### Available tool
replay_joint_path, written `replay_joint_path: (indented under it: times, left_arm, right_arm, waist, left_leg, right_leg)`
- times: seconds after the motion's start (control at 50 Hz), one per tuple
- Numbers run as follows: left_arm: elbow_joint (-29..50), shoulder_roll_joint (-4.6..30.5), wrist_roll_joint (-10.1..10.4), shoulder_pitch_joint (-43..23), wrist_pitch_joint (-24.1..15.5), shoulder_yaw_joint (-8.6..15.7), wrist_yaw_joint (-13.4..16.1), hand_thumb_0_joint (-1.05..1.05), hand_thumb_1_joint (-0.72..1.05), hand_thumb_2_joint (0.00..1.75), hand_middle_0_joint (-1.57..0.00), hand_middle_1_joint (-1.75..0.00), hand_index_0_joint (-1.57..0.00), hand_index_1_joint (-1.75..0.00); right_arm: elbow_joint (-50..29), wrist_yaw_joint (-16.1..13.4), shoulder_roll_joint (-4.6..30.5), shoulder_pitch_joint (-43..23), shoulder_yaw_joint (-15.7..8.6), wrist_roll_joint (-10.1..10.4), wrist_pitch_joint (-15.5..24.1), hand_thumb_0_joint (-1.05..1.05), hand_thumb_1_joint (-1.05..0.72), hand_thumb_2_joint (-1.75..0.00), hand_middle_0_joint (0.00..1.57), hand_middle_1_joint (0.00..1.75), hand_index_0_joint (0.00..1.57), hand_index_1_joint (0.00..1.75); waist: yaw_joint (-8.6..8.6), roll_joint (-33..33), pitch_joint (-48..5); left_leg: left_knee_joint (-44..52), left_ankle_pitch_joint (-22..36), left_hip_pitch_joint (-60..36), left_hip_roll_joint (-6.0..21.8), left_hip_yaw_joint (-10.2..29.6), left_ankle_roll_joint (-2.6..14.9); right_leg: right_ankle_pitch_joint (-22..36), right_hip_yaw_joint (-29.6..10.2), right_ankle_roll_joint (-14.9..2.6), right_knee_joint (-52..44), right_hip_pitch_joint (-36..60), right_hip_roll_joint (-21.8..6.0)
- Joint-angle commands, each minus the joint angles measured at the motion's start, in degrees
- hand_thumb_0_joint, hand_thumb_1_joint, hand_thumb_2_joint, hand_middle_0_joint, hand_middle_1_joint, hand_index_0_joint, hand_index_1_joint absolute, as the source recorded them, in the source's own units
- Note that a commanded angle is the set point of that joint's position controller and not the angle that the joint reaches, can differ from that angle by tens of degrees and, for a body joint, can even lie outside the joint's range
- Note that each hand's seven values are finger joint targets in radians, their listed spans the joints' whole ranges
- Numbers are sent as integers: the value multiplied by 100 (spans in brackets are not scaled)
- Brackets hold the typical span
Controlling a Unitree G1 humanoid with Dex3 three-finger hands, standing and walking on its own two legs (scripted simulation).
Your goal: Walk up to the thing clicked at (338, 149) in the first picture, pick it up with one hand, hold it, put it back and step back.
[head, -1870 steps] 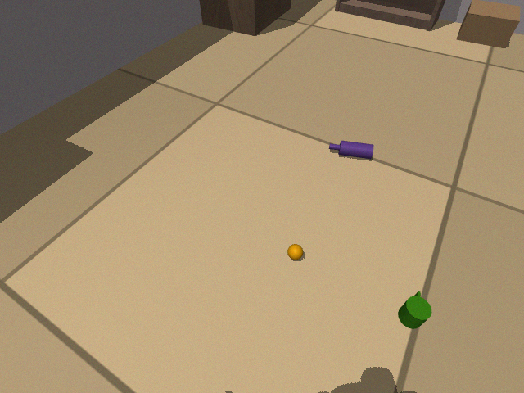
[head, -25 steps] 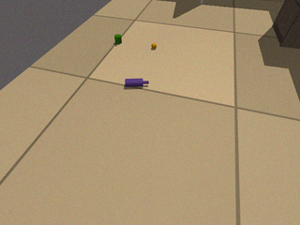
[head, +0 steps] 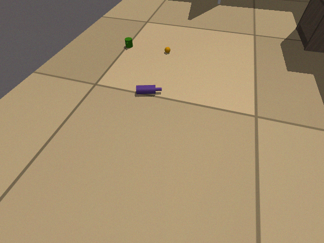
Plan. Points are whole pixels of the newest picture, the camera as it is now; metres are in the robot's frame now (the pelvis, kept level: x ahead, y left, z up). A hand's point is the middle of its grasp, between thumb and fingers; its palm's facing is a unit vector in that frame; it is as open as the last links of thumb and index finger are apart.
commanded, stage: stand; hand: left
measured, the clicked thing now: (149, 89) +1.50 +0.13 -0.74
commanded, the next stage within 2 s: walk up in 0.40 s
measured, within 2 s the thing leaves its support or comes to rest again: neither
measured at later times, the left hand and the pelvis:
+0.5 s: hand out of the picture +0.08 +0.26 -0.15, palm faces -0.05 -0.94 -0.35, open 7.4 cm; pelvis +0.01 +0.00 +0.00, yaw -2 degrees
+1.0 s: hand (93, 217) +0.22 +0.22 -0.15, palm faces -0.03 -0.92 -0.38, open 7.4 cm; pelvis +0.18 -0.06 -0.01, yaw -3 degrees
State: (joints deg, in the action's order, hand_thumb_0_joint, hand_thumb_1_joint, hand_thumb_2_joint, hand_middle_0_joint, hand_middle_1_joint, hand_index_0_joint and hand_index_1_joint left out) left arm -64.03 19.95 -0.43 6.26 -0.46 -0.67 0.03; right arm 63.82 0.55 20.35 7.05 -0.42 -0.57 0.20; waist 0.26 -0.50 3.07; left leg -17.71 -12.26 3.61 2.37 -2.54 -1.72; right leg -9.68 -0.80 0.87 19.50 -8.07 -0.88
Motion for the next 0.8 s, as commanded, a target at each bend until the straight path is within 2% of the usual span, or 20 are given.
replay_joint_path:
  times: [0.0,0.14,0.36,0.38,0.4,0.42,0.44,0.46,0.48,0.5,0.54,0.58,0.62,0.64,0.66,0.68,0.7,0.72,0.74,0.78]
  left_arm:
    - [305,1255,7,-146,-142,236,61,0,90,90,-20,-30,-20,-30]
    - [297,1278,4,-170,-127,253,58,0,90,90,-20,-30,-20,-30]
    - [295,1257,-2,-152,-143,240,64,0,90,90,-20,-30,-20,-30]
    - [680,1788,-129,151,-199,658,-123,0,90,90,-20,-30,-20,-30]
    - [658,1771,-196,34,-186,684,-198,0,90,90,-20,-30,-20,-30]
    - [756,1661,-204,-264,-166,691,-257,0,90,90,-20,-30,-20,-30]
    - [929,1493,-216,-512,-156,678,-312,0,90,90,-20,-30,-20,-30]
    - [1105,1416,-206,-838,-160,672,-341,0,90,90,-20,-30,-20,-30]
    - [1210,1410,-215,-916,-190,689,-339,0,90,90,-20,-30,-20,-30]
    - [1257,1409,-173,-851,-232,662,-371,0,90,90,-20,-30,-20,-30]
    - [1235,1385,-133,-595,-295,659,-449,0,90,90,-20,-30,-20,-30]
    - [1075,1369,-96,135,-292,707,-504,0,90,90,-20,-30,-20,-30]
    - [678,1506,-121,1122,-335,827,-431,0,90,90,-20,-30,-20,-30]
    - [408,1884,-138,1927,-381,993,-324,0,90,90,-20,-30,-20,-30]
    - [428,2387,-201,2417,-408,1148,-216,0,90,90,-20,-30,-20,-30]
    - [811,2557,-206,1735,-427,1113,-216,0,90,90,-20,-30,-20,-30]
    - [1088,2632,-134,990,-413,1072,-242,0,90,90,-20,-30,-20,-30]
    - [1211,2495,-86,683,-433,1020,-229,0,90,90,-20,-30,-20,-30]
    - [1223,2189,-27,515,-466,938,-208,0,90,90,-20,-30,-20,-30]
    - [1271,1901,9,452,-517,855,-193,0,90,90,-20,-30,-20,-30]
  right_arm:
    - [-277,-79,1158,-102,-236,-7,115,0,-90,-90,20,30,20,30]
    - [-265,-83,1159,-91,-233,-13,123,0,-90,-90,20,30,20,30]
    - [-269,-90,1182,-127,-249,-1,115,0,-90,-90,20,30,20,30]
    - [-652,38,1742,192,-625,-136,246,0,-90,-90,20,30,20,30]
    - [-587,102,1794,270,-697,-168,266,0,-90,-90,20,30,20,30]
    - [-584,131,1796,341,-728,-186,261,0,-90,-90,20,30,20,30]
    - [-604,144,1870,498,-791,-168,267,0,-90,-90,20,30,20,30]
    - [-629,137,2006,702,-872,-178,298,0,-90,-90,20,30,20,30]
    - [-689,120,2073,701,-908,-203,363,0,-90,-90,20,30,20,30]
    - [-780,118,2027,625,-918,-200,407,0,-90,-90,20,30,20,30]
    - [-938,137,1816,526,-868,-203,421,0,-90,-90,20,30,20,30]
    - [-1167,196,1904,-75,-880,-227,391,0,-90,-90,20,30,20,30]
    - [-1345,224,1644,-414,-804,-184,316,0,-90,-90,20,30,20,30]
    - [-1391,226,1308,-219,-683,-167,302,0,-90,-90,20,30,20,30]
    - [-1530,236,862,-69,-521,-131,291,0,-90,-90,20,30,20,30]
    - [-1567,221,1134,38,-579,-57,231,0,-90,-90,20,30,20,30]
    - [-1473,207,1549,77,-706,-120,193,0,-90,-90,20,30,20,30]
    - [-1399,228,1670,48,-732,-101,212,0,-90,-90,20,30,20,30]
    - [-1249,260,1676,256,-717,-28,223,0,-90,-90,20,30,20,30]
    - [-1087,288,1563,741,-671,38,244,0,-90,-90,20,30,20,30]
  waist:
    - [-8,56,-414]
    - [13,49,-387]
    - [-13,159,-459]
    - [8,149,-1054]
    - [51,-23,-632]
    - [177,-192,-159]
    - [323,-522,127]
    - [539,-981,552]
    - [501,-768,765]
    - [429,-582,772]
    - [299,-545,336]
    - [-140,-1032,69]
    - [-649,-485,-328]
    - [-946,735,-734]
    - [-1156,2048,-662]
    - [-836,1465,-467]
    - [-557,850,166]
    - [-417,686,617]
    - [-218,511,705]
    - [-25,480,548]
  left_leg:
    - [302,805,37,585,421,191]
    - [354,647,108,574,431,184]
    - [265,884,-59,609,424,216]
    - [-265,-2026,-261,490,403,644]
    - [-162,-3065,12,644,662,789]
    - [99,-3455,-37,761,879,858]
    - [544,-3743,-255,1164,1296,1089]
    - [1174,-3460,-330,1864,2054,1385]
    - [1312,-2848,-422,2289,2370,1593]
    - [1218,-2110,-698,2270,2246,1618]
    - [902,-1586,-963,1788,1542,1462]
    - [585,-1654,-69,1531,899,1258]
    - [-944,-1129,1044,848,-111,871]
    - [-2645,-1412,1943,353,-483,666]
    - [-4038,-2450,3335,-263,-295,457]
    - [-4664,-2163,3449,-473,378,335]
    - [-4724,-1740,3150,33,804,352]
    - [-4763,-1358,3321,242,880,388]
    - [-4701,-937,3251,342,984,389]
    - [-4266,-462,2778,317,1036,419]
  right_leg:
    - [1094,-488,-206,-249,134,-626]
    - [990,-515,-215,-244,159,-625]
    - [1269,-503,-224,-226,139,-631]
    - [-1863,-490,-408,200,28,-282]
    - [-2764,-553,-451,450,-635,-320]
    - [-2847,-437,-390,711,-1515,-201]
    - [-2472,-165,-291,1265,-2230,-92]
    - [-1738,107,-179,2321,-2917,36]
    - [-1718,-217,-181,2603,-3263,-214]
    - [-1649,-318,-186,2397,-3254,-373]
    - [-1661,-203,-149,2035,-2866,-404]
    - [-1276,-23,-181,1485,-1413,-455]
    - [-190,378,-145,653,674,-42]
    - [-421,41,-126,629,1891,-6]
    - [-2142,-1737,-352,-155,2298,-920]
    - [-3982,-3904,-927,-1488,1387,-2038]
    - [-4555,-4012,-1170,-1606,378,-2227]
    - [-4082,-3590,-1254,-1588,92,-2102]
    - [-3379,-2847,-1072,-1471,-6,-1756]
    - [-2268,-1706,-824,-1246,-164,-1291]
